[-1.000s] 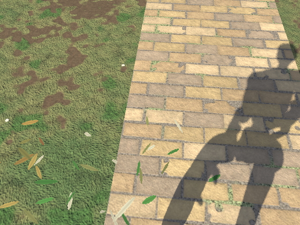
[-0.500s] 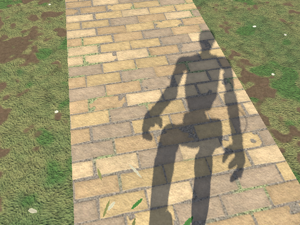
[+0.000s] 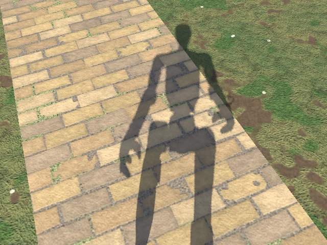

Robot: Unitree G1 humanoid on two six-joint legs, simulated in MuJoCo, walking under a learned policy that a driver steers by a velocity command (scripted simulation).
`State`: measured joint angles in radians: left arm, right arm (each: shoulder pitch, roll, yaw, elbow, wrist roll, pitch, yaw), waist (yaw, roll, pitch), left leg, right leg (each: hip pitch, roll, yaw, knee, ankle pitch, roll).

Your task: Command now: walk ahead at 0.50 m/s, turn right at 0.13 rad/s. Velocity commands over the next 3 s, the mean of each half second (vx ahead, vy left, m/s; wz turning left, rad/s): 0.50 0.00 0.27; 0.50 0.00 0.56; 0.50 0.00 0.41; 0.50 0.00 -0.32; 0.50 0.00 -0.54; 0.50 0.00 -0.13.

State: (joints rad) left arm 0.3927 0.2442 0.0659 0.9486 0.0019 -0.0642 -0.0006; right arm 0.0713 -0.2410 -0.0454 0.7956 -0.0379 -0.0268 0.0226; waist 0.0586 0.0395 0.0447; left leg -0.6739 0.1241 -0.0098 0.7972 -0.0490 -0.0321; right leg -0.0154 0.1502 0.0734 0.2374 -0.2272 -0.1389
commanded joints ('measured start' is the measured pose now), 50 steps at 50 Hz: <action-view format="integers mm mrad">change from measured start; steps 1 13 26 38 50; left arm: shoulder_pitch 96 -36 -380 -38 -60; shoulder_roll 111 140 70 328 122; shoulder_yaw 12 -4 -37 27 -3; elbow -16 -91 -254 -240 -178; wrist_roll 8 31 38 56 15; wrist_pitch -17 -45 17 -17 -45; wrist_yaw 8 3 -19 29 2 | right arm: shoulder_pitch -110 239 384 450 112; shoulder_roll -51 -184 -164 -73 -95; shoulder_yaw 2 -56 -55 -35 -26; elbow -82 33 65 -63 -116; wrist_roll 10 40 40 62 1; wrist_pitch -13 -20 -33 -41 29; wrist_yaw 8 2 -16 -17 42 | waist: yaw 35 -100 -121 -22 -54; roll -104 33 23 -392 -124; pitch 11 -114 -8 -359 -15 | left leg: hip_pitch -20 790 543 88 -64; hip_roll -40 191 -35 -283 -63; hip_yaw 69 -598 -298 -115 -38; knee -98 -530 -595 336 271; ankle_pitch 76 -211 111 -545 -102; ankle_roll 32 412 257 114 53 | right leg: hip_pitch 69 -657 -625 300 -47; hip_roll -266 -135 -211 -615 -398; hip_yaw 106 14 -59 705 -52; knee -44 1139 526 25 -81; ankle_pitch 556 -127 191 -211 345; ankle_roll -40 71 200 -66 -16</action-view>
